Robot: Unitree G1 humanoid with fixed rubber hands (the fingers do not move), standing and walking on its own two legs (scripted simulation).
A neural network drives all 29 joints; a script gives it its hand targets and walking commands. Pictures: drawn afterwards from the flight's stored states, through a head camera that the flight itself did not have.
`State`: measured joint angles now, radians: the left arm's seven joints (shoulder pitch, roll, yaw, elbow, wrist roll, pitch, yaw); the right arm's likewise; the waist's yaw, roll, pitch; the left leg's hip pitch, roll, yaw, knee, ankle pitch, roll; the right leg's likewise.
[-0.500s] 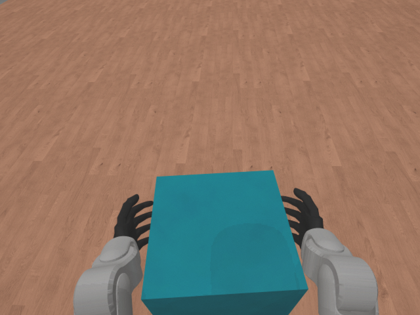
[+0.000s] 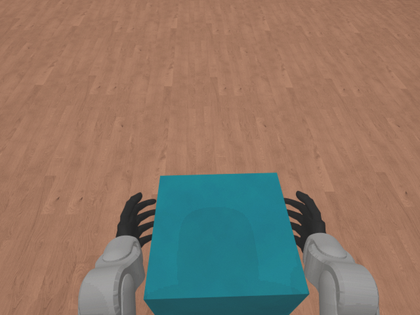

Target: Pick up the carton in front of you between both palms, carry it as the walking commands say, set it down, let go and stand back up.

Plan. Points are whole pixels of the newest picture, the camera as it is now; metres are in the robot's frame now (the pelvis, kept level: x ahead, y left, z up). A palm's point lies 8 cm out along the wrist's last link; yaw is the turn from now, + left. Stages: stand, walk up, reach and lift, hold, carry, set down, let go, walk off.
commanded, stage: carry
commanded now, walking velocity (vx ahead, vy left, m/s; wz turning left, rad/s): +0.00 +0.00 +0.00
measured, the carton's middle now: (220, 257) +0.23 -0.01 -0.02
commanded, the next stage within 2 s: hold in 1.66 s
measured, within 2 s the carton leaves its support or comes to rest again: neither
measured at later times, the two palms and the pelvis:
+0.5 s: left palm (138, 168) +0.37 +0.14 +0.07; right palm (288, 157) +0.39 -0.16 +0.07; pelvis +0.15 -0.03 -0.02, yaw +4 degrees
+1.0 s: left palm (131, 189) +0.33 +0.15 +0.06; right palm (286, 176) +0.35 -0.15 +0.06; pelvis +0.11 -0.01 -0.02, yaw +4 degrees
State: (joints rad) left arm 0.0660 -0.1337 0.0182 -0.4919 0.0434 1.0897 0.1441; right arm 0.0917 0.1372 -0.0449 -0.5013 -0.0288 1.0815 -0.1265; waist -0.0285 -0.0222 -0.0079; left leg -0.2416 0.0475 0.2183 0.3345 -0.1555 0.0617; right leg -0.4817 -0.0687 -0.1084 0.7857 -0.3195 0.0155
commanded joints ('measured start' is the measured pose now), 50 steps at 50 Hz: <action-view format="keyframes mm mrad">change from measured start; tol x4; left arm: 1 -289 -791 -583 -132 -170 -27 -38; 5 -321 -710 -575 -165 -203 5 -30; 10 -266 -588 -483 -77 -193 54 -5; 22 -394 -735 -543 -148 -234 35 -23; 41 -388 -688 -518 -99 -199 51 -18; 50 -469 -603 -486 72 -154 10 -86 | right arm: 1 -308 724 583 -133 203 -21 77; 10 -344 549 539 -137 169 76 -10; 21 -408 681 545 -136 196 48 12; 28 -369 652 530 -131 180 44 16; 38 -415 630 540 -135 194 60 19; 50 -494 561 501 64 131 18 81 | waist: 1 14 204 -295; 10 27 -107 -285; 20 29 -7 -389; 29 25 78 -344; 50 28 39 -191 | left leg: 1 197 213 -57 -21 532 33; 4 121 153 -21 72 322 -23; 8 -13 100 -89 148 -44 -75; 20 103 80 -101 124 231 -109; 26 190 114 -102 163 506 -97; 28 189 122 -98 172 544 -93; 38 125 137 -98 130 349 -76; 44 65 122 -104 93 131 -64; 50 29 121 -122 51 10 -52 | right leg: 1 149 15 -61 -227 193 -3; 4 275 -9 -67 -390 422 -8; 5 334 -58 -36 -380 486 -19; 6 381 -121 21 -350 654 -37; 8 444 -192 82 -331 866 -83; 13 418 -149 71 -317 925 -83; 16 481 -142 44 -271 975 -82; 21 457 -120 27 -241 936 -80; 28 340 -72 -29 -218 693 -56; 50 283 -98 16 -309 336 -51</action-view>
